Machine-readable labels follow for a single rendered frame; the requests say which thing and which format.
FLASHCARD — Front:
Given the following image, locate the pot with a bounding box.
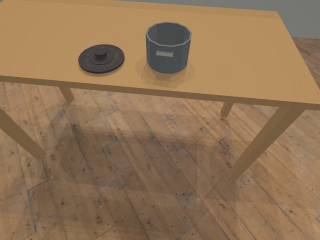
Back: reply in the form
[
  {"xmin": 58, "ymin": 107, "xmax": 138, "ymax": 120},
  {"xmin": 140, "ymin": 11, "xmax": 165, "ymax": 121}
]
[{"xmin": 145, "ymin": 21, "xmax": 192, "ymax": 74}]

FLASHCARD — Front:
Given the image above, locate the knob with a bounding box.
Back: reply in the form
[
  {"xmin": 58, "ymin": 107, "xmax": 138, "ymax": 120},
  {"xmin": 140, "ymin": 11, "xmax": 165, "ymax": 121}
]
[{"xmin": 94, "ymin": 48, "xmax": 107, "ymax": 58}]

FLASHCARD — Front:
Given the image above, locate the table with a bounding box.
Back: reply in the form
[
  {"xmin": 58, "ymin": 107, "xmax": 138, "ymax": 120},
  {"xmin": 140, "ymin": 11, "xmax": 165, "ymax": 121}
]
[{"xmin": 0, "ymin": 0, "xmax": 320, "ymax": 181}]

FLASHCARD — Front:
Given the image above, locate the lid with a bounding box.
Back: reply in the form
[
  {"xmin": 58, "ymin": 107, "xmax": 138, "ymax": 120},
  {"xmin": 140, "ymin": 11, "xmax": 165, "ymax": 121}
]
[{"xmin": 78, "ymin": 44, "xmax": 125, "ymax": 74}]

